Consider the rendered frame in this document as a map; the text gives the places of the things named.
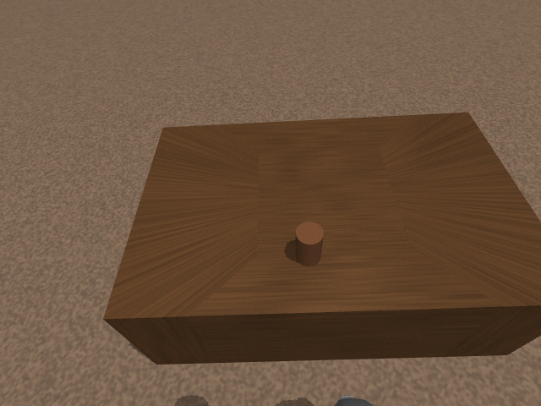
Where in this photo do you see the can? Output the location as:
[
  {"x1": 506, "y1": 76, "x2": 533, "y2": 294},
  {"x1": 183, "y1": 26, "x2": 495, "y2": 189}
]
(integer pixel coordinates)
[{"x1": 296, "y1": 222, "x2": 324, "y2": 266}]

